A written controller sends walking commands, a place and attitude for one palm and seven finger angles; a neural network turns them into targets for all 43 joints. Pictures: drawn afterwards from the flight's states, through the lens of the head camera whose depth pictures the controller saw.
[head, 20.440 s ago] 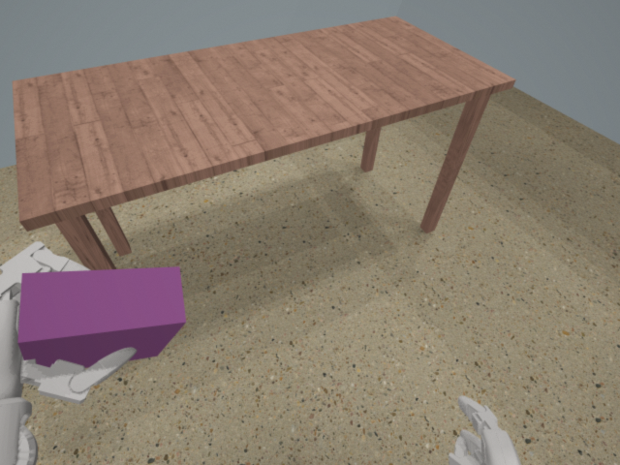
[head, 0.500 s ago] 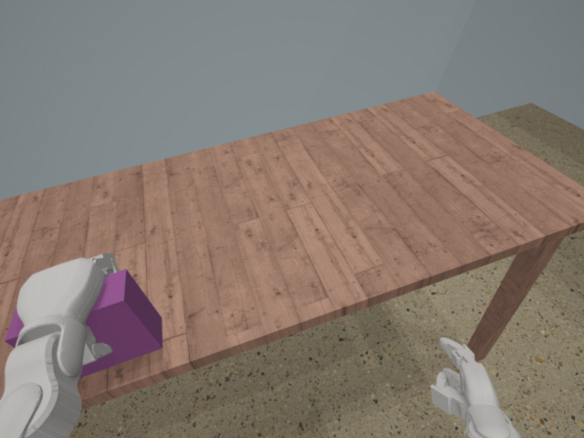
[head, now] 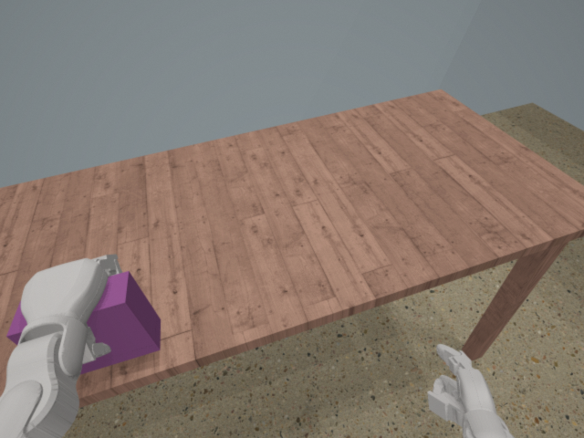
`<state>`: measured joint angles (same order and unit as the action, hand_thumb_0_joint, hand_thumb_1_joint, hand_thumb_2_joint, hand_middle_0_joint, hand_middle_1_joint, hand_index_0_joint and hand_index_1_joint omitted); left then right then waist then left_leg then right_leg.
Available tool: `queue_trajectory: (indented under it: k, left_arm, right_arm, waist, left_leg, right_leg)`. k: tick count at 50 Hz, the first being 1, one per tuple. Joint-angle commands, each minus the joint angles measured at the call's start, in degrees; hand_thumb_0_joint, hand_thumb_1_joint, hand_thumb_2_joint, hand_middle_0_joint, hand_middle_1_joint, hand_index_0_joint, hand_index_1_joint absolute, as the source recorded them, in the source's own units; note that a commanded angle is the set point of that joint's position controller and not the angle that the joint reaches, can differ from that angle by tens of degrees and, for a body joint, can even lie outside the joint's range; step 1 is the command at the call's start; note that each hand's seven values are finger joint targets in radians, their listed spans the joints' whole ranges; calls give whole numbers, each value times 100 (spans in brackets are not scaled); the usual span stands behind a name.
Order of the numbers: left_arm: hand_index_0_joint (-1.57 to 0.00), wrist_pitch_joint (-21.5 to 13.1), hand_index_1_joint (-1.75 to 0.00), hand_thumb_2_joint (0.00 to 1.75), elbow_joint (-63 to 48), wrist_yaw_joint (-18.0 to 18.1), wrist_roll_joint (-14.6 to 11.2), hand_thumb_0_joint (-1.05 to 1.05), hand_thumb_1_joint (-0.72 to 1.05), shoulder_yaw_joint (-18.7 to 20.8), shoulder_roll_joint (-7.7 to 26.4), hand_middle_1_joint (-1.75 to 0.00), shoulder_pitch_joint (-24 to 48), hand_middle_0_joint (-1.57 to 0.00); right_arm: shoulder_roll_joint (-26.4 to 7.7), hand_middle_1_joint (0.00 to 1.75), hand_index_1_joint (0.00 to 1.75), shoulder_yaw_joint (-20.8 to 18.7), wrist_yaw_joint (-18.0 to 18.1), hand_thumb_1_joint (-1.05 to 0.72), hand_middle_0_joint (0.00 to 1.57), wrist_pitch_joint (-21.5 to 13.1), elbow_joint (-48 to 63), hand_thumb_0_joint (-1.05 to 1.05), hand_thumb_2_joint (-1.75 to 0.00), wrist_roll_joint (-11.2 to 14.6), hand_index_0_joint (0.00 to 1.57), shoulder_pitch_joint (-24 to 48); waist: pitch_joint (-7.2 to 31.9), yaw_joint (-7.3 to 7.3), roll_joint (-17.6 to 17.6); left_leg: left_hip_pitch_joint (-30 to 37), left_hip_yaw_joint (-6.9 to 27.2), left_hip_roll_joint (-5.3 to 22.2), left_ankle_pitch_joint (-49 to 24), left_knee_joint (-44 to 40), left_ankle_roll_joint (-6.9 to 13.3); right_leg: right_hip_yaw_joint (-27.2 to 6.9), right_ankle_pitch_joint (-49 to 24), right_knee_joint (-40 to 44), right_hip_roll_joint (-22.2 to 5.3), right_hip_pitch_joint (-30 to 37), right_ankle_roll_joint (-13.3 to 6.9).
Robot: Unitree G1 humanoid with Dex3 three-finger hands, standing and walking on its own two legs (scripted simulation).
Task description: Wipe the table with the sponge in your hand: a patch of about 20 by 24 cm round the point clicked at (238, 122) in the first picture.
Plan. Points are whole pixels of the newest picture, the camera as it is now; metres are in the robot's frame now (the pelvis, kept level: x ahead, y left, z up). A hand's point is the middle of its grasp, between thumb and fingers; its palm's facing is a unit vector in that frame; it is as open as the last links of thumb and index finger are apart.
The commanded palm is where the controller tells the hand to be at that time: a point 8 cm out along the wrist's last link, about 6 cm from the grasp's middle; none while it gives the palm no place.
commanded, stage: move the sponge above the wiping area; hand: left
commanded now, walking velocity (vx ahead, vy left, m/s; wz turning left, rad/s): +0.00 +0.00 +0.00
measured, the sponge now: (101, 334) +0.21 +0.32 +0.03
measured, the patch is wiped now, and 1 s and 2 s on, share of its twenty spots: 0.00 0.00 0.00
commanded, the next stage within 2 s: lower the sponge onto the table in 0.96 s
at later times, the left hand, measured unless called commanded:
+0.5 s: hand (90, 311) +0.22 +0.33 +0.07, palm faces -0.02 -0.05 -1.00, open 9.8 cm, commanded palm +0.20 +0.32 +0.14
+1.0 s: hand (76, 310) +0.21 +0.34 +0.08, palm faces -0.01 -0.05 -1.00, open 9.8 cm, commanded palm +0.19 +0.33 +0.14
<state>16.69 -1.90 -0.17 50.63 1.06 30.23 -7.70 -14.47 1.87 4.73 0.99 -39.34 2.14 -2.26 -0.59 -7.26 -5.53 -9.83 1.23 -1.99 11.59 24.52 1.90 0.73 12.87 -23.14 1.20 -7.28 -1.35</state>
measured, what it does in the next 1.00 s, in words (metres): stands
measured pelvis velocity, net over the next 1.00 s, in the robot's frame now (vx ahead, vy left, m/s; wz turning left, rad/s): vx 0.00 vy -0.01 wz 0.01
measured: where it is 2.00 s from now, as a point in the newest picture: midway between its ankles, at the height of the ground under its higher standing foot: outside the picture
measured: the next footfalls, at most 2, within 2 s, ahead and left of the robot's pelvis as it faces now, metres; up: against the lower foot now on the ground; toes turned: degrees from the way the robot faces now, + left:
none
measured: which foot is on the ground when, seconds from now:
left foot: down 0.00-1.00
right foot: down 0.00-1.00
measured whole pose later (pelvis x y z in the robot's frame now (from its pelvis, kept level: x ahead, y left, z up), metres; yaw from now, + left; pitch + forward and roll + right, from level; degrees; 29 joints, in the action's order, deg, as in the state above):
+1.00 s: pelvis +0.00 -0.01 +0.00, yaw +0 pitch -3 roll -1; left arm 10.0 2.8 2.4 50.0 5.9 32.4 -7.6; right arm -14.9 0.4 5.1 0.1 -40.1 2.6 -3.6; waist -0.2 -7.0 -5.5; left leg -11.5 2.0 -1.2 12.7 26.9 1.3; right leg 1.4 13.3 -23.9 2.2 -8.1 -2.0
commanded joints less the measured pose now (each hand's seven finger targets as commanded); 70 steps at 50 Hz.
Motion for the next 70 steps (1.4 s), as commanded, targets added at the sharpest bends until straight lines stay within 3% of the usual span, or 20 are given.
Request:
queue_trajectory:
  k: [1,3,10,13,14,18,22,23,27,33,34,41,45,52,57,62,63,67,68,70]
  left_arm:
    - [-120,-175,-160,130,-1192,464,243,0,10,1101,1677,-160,1501,-120]
    - [-120,-145,-160,130,-1081,542,168,0,10,1268,1801,-160,1456,-120]
    - [-120,15,-160,130,-779,415,93,0,10,741,1347,-160,1476,-120]
    - [-120,-101,-160,130,-984,387,127,0,10,905,1554,-160,1509,-120]
    - [-120,-122,-160,130,-1020,380,157,0,10,764,1373,-160,1405,-120]
    - [-120,-289,-160,130,-970,505,204,0,10,1236,1813,-160,1403,-120]
    - [-120,-300,-160,130,-685,647,242,0,10,1205,1691,-160,1376,-120]
    - [-120,-289,-160,130,-780,694,221,0,10,1418,1903,-160,1403,-120]
    - [-120,-223,-160,130,-902,669,105,0,10,1128,1575,-160,1144,-120]
    - [-120,-144,-160,130,-665,458,-18,0,10,1382,1933,-160,1037,-120]
    - [-120,-145,-160,130,-608,401,-10,0,10,1159,1730,-160,1058,-120]
    - [-120,-658,-160,130,-613,411,73,0,10,1529,2159,-160,1376,-120]
    - [-120,-782,-160,130,-862,538,64,0,10,1393,1941,-160,1452,-120]
    - [-120,-390,-160,130,-266,523,-5,0,10,1398,1924,-160,1360,-120]
    - [-120,-397,-160,130,-577,427,24,0,10,884,1523,-160,1635,-120]
    - [-120,-491,-160,130,-603,480,134,0,10,1138,1780,-160,1595,-120]
    - [-120,-502,-160,130,-730,526,131,0,10,1421,2070,-160,1656,-120]
    - [-120,-379,-160,130,-483,631,176,0,10,1229,1803,-160,1745,-120]
    - [-120,-352,-160,130,-531,662,144,0,10,1491,2069,-160,1768,-120]
    - [-120,-266,-160,130,-564,643,151,0,10,1121,1665,-160,1609,-120]
  right_arm:
    - [-616,30,30,-217,19,-90,20,-309,965,0,-90,-30,20,1072]
    - [-606,30,30,-202,9,-90,20,-321,961,0,-90,13,20,1161]
    - [-616,30,30,-225,-6,-90,20,-300,978,0,-90,62,20,1067]
    - [-628,30,30,-208,-3,-90,20,-307,1003,0,-90,48,20,1164]
    - [-613,30,30,-228,5,-90,20,-324,1047,0,-90,15,20,1097]
    - [-647,30,30,-243,-13,-90,20,-308,974,0,-90,8,20,1058]
    - [-652,30,30,-303,-17,-90,20,-270,924,0,-90,17,20,918]
    - [-649,30,30,-272,-20,-90,20,-284,929,0,-90,39,20,1075]
    - [-636,30,30,-316,-48,-90,20,-297,978,0,-90,38,20,980]
    - [-688,30,30,-247,1,-90,20,-281,942,0,-90,75,20,1130]
    - [-687,30,30,-256,15,-90,20,-278,967,0,-90,60,20,1049]
    - [-713,30,30,-307,87,-90,20,-362,878,0,-90,19,20,877]
    - [-625,30,30,-327,83,-90,20,-427,917,0,-90,30,20,883]
    - [-724,30,30,-328,42,-90,20,-293,869,0,-90,84,20,940]
    - [-663,30,30,-311,36,-90,20,-339,976,0,-90,89,20,953]
    - [-671,30,30,-311,33,-90,20,-348,958,0,-90,45,20,872]
    - [-665,30,30,-269,34,-90,20,-355,972,0,-90,59,20,1028]
    - [-649,30,30,-301,23,-90,20,-284,936,0,-90,62,20,921]
    - [-655,30,30,-266,16,-90,20,-300,928,0,-90,80,20,1041]
    - [-621,30,30,-280,-19,-90,20,-293,964,0,-90,81,20,984]
  waist:
    - [1196,24,-160]
    - [961,16,-223]
    - [1000,143,-4]
    - [1134,85,-28]
    - [1314,47,-24]
    - [1095,31,22]
    - [1090,52,44]
    - [1038,-10,-136]
    - [1249,40,-127]
    - [862,64,170]
    - [891,93,140]
    - [1058,105,-10]
    - [1180,118,-327]
    - [875,99,169]
    - [1136,165,-16]
    - [1189,99,18]
    - [1137,35,-31]
    - [1012,71,-36]
    - [991,15,-94]
    - [1149,42,-266]
  left_leg:
    - [536,387,63,-1185,-270,18]
    - [457,403,70,-970,-333,10]
    - [364,359,81,-896,-315,32]
    - [434,417,73,-916,-320,35]
    - [483,368,51,-1097,-240,67]
    - [400,409,63,-1041,-245,43]
    - [322,355,58,-1099,-191,34]
    - [355,357,36,-1070,-202,30]
    - [409,311,43,-1283,-133,46]
    - [277,326,-15,-943,-138,79]
    - [249,268,-21,-923,-108,104]
    - [367,290,-41,-982,-2,108]
    - [451,283,-1,-1048,-19,88]
    - [108,308,19,-773,-158,48]
    - [309,331,51,-761,-195,71]
    - [298,370,52,-800,-213,71]
    - [291,401,34,-786,-231,61]
    - [233,368,66,-764,-263,41]
    - [243,394,39,-730,-279,29]
    - [280,350,60,-859,-256,23]
  right_leg:
    - [-322,-699,327,54,41,-329]
    - [-454,-493,363,104,-39,-364]
    - [-227,-515,332,42,-77,-289]
    - [-366,-536,299,99,-5,-330]
    - [-219,-726,250,64,85,-310]
    - [-426,-659,284,109,-1,-349]
    - [-333,-731,273,46,-39,-316]
    - [-482,-675,287,98,-40,-370]
    - [-332,-1007,226,10,115,-304]
    - [-496,-775,345,45,23,-305]
    - [-339,-797,323,13,33,-271]
    - [-435,-838,346,8,-45,-285]
    - [-390,-784,302,13,-96,-303]
    - [-338,-529,340,-8,-117,-266]
    - [-232,-477,307,5,-137,-253]
    - [-254,-483,296,28,-59,-281]
    - [-388,-455,296,85,-10,-331]
    - [-259,-391,330,34,-106,-293]
    - [-384,-331,339,99,-68,-346]
    - [-226,-460,275,49,-28,-314]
